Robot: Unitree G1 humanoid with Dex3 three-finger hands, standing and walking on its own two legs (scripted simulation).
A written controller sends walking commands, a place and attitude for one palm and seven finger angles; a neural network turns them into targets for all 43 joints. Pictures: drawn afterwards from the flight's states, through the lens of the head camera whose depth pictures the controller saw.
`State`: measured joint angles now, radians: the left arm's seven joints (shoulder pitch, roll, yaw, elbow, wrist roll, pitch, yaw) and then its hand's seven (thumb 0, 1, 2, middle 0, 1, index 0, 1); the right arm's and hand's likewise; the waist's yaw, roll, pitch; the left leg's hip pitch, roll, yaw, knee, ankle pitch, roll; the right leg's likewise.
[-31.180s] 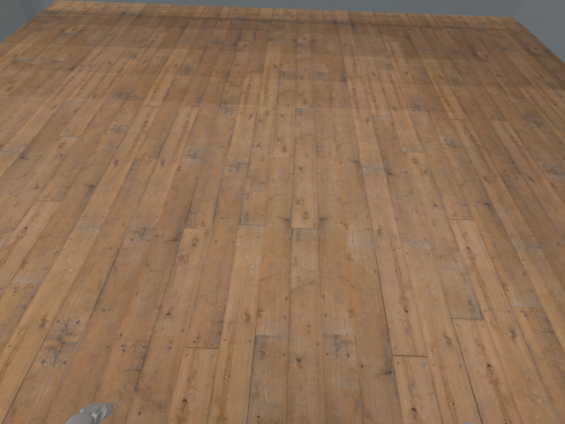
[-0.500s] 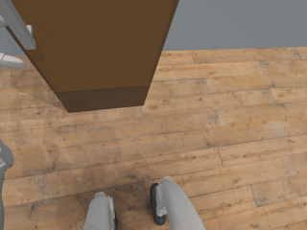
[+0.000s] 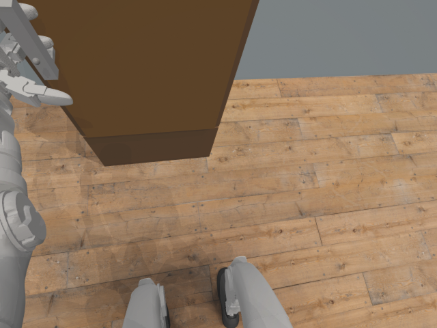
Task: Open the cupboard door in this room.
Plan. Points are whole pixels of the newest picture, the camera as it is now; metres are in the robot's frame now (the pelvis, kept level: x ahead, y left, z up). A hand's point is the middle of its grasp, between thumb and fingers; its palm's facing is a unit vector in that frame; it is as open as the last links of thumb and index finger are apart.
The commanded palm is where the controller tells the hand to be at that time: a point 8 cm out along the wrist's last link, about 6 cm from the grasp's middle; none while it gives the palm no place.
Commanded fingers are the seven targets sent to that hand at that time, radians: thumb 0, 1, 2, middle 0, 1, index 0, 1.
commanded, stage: slide the fingers in behind the handle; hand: left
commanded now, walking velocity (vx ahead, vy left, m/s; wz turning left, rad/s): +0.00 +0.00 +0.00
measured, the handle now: (32, 33) +0.60 +0.24 +0.06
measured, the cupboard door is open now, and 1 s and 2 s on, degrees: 0 0 24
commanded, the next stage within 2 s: close the thumb around the handle in 0.46 s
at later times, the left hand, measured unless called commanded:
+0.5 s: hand (33, 63) +0.53 +0.23 +0.07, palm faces +0.03 -1.00 -0.01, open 14.0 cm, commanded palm +0.51 +0.26 +0.06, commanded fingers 0.00 -0.50 0.30 -0.30 -1.20 -0.30 -1.20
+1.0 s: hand (40, 62) +0.54 +0.22 +0.06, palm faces +0.02 -1.00 -0.02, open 8.8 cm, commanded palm +0.52 +0.26 +0.06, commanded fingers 0.00 0.79 0.85 -0.39 -1.34 -0.39 -1.34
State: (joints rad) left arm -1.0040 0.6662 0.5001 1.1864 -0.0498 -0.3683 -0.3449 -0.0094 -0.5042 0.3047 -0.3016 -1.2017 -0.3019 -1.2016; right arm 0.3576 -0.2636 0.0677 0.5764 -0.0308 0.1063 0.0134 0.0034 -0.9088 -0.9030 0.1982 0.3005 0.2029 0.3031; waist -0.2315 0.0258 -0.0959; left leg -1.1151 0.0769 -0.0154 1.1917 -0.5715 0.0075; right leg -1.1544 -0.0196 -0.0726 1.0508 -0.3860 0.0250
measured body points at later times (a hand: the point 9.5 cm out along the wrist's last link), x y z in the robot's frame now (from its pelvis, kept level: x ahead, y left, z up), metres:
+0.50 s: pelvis +0.00 +0.00 +0.00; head +0.17 +0.03 +0.42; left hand +0.53 +0.28 +0.07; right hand -0.01 -0.26 -0.10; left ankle -0.02 +0.11 -0.64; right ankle +0.05 -0.14 -0.64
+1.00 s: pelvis +0.00 +0.00 +0.00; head +0.17 +0.03 +0.41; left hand +0.53 +0.27 +0.07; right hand -0.01 -0.26 -0.10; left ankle -0.02 +0.11 -0.64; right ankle +0.05 -0.14 -0.64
